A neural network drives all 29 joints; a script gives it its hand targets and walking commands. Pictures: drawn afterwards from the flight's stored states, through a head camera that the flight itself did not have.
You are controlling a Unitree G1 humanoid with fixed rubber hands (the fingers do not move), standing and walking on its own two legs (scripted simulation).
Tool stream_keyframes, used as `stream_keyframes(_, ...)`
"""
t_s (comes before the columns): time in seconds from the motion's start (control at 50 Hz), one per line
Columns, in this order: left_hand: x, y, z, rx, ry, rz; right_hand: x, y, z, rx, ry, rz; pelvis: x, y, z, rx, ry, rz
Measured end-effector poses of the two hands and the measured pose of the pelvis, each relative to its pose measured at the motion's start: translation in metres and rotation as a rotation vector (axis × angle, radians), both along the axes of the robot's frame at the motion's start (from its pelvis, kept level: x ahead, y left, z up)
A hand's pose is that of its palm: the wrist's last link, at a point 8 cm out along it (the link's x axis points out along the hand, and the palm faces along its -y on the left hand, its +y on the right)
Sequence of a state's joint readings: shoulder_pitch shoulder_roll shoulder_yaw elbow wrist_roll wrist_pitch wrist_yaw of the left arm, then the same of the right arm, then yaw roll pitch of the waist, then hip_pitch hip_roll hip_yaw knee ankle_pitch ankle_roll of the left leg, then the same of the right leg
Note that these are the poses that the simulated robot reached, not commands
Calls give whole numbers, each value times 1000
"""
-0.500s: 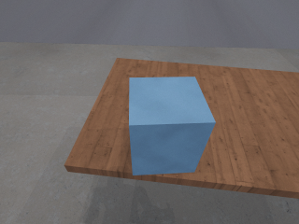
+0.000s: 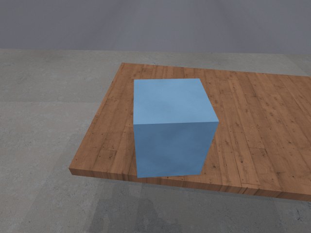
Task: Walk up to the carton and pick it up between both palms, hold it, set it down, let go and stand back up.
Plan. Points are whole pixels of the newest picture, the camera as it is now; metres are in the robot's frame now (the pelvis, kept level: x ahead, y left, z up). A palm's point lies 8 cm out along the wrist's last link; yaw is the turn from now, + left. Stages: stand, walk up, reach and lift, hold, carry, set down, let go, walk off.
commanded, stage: stand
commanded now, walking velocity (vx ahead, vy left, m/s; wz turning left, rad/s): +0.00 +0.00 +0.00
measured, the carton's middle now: (168, 128) +0.44 -0.01 +0.04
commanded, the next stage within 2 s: none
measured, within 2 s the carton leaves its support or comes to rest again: neither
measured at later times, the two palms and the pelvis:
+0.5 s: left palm out of the picture +0.02 +0.26 -0.14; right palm out of the picture +0.06 -0.25 -0.12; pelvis +0.01 +0.00 +0.00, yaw +0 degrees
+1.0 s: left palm out of the picture +0.02 +0.26 -0.14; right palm out of the picture +0.07 -0.25 -0.12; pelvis +0.01 +0.00 +0.00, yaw +0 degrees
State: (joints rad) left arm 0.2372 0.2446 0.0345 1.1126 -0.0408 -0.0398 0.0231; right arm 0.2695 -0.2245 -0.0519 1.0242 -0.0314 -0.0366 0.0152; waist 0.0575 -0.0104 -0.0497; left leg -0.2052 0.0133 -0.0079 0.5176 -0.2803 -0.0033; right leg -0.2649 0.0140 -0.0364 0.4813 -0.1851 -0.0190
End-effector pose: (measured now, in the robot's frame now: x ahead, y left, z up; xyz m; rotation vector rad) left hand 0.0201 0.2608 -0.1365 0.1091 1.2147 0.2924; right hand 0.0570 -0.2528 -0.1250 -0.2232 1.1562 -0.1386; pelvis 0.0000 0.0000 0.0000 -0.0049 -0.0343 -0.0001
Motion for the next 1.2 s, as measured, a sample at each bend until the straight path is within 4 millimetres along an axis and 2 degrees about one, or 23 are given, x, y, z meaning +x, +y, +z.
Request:
stream_keyframes(0.3,-2,0,0,-2,28,1,-1,0,0,1,21,-6,3,1,1,0,8,0)
stream_keyframes(0.78,2,1,0,-3,42,1,18,2,2,-2,5,-1,9,2,2,-2,22,0)
stream_keyframes(1.2,1,2,1,0,52,1,14,2,0,2,26,-5,10,2,2,-2,24,0)
